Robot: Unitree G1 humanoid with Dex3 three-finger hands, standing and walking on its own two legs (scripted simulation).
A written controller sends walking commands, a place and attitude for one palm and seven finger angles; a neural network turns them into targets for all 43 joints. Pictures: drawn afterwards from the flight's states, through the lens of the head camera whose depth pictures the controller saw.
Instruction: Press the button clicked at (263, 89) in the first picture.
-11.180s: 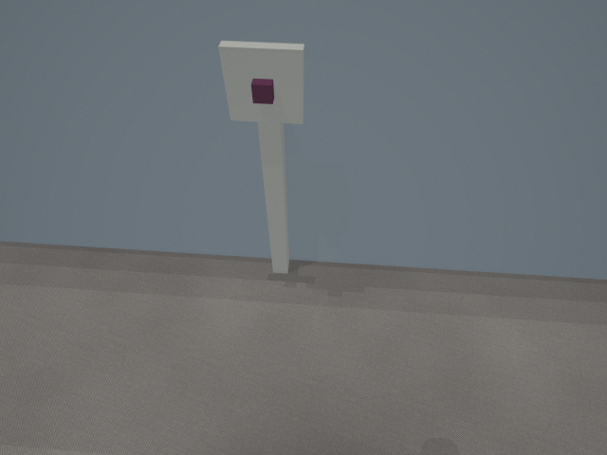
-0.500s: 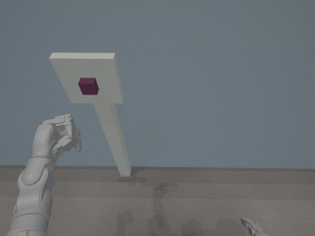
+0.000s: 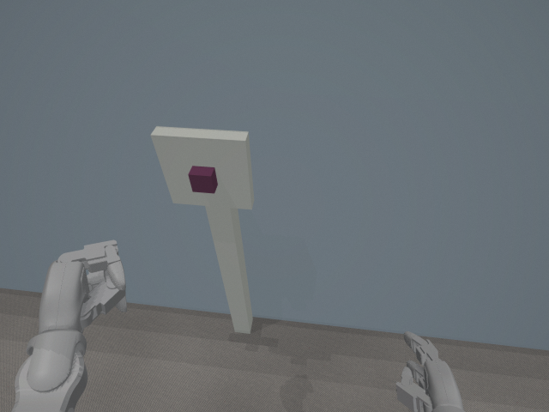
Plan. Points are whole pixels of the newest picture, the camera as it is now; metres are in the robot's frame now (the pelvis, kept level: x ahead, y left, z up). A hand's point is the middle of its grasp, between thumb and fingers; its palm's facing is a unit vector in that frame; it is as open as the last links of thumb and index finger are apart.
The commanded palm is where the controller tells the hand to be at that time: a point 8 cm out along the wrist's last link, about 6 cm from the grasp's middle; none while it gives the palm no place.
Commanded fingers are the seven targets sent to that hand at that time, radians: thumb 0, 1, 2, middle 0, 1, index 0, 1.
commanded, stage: draw the hand back to the body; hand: left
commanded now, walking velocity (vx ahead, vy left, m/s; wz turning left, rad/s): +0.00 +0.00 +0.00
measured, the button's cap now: (204, 178) +0.52 +0.20 +0.04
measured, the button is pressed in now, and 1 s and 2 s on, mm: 0 0 0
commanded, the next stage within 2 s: step back with the hand held close in 0.64 s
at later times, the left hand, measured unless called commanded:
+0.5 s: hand (62, 311) +0.17 +0.24 +0.16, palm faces +0.41 -0.82 -0.39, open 3.1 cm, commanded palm +0.12 +0.28 +0.18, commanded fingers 0.00 0.90 0.90 -1.30 -1.50 -1.30 -1.50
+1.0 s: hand (69, 316) +0.17 +0.24 +0.15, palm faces +0.32 -0.83 -0.46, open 3.1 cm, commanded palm +0.11 +0.28 +0.18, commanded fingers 0.00 0.90 0.90 -1.30 -1.50 -1.30 -1.50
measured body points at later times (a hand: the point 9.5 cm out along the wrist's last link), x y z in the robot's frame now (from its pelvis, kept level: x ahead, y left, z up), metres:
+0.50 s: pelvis +0.00 +0.00 +0.00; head -0.03 -0.02 +0.45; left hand +0.14 +0.28 +0.18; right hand +0.19 -0.22 -0.08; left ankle +0.00 +0.11 -0.74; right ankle -0.03 -0.12 -0.74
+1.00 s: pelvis -0.02 +0.01 +0.00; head -0.02 -0.01 +0.45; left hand +0.15 +0.28 +0.18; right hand +0.16 -0.23 -0.08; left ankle +0.00 +0.11 -0.74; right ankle -0.03 -0.12 -0.74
